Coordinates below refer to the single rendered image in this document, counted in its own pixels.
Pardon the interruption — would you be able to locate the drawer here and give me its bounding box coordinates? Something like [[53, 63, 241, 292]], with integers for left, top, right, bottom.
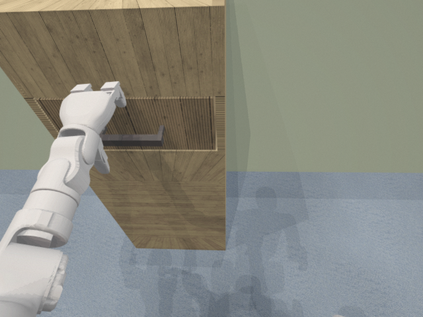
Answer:
[[36, 96, 217, 150]]

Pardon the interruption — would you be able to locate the robot left hand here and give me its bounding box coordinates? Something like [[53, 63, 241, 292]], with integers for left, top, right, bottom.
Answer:
[[59, 81, 126, 174]]

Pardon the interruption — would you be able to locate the robot left forearm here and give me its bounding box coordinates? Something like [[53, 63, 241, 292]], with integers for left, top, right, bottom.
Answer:
[[0, 124, 100, 257]]

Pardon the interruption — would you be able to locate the cabinet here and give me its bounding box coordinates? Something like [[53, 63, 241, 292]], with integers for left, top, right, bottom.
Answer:
[[0, 0, 226, 250]]

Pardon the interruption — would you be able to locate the robot left upper arm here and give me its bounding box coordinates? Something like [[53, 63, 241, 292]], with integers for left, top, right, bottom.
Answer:
[[0, 242, 69, 317]]

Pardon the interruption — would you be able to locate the handle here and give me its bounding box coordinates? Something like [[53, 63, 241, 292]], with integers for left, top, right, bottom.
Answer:
[[99, 125, 165, 147]]

